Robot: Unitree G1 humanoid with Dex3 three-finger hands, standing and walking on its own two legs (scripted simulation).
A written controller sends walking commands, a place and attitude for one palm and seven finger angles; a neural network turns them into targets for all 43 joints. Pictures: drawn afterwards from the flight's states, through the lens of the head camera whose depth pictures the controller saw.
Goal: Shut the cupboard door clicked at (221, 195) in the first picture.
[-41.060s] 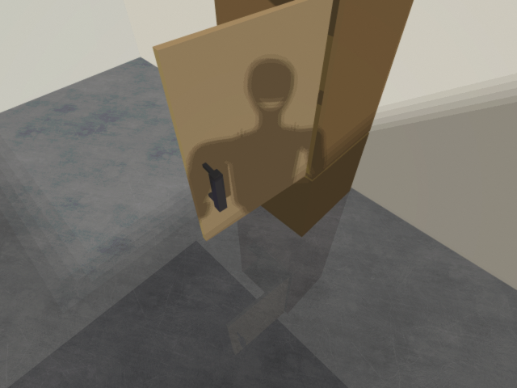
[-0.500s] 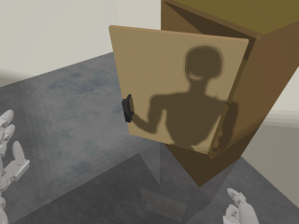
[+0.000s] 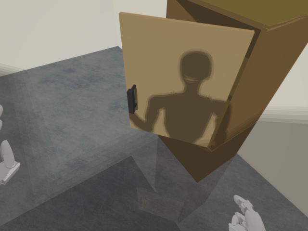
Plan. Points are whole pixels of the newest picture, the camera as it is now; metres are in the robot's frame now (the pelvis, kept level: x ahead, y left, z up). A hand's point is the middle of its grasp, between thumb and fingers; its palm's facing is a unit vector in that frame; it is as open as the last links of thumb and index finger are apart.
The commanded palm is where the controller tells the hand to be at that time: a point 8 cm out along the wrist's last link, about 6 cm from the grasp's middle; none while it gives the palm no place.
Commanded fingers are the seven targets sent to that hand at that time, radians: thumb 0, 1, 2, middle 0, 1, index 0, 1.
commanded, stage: step back with the hand held close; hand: left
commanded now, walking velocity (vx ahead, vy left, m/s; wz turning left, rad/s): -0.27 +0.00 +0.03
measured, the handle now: (133, 98) +0.67 +0.14 -0.09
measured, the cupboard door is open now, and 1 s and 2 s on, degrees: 39 39 39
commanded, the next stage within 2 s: stop stepping back and stand still in 0.66 s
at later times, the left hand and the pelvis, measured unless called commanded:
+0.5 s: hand out of the picture +0.10 +0.27 +0.17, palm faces +0.50 -0.73 -0.46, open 7.4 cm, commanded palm +0.01 +0.30 +0.19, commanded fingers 0.00 0.90 0.90 -0.20 -0.30 -0.20 -0.30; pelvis -0.09 -0.01 -0.01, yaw +7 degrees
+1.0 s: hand out of the picture +0.01 +0.22 +0.18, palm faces +0.36 -0.82 -0.45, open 7.4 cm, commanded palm -0.07 +0.26 +0.19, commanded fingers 0.00 0.90 0.90 -0.20 -0.30 -0.20 -0.30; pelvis -0.22 -0.03 +0.00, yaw -2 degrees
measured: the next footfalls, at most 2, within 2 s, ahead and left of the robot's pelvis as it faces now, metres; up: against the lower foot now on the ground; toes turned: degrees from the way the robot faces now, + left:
right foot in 0.72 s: -0.25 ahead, -0.16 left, +0.00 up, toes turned -5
left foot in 0.84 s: -0.02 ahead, +0.07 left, +0.00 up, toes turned +2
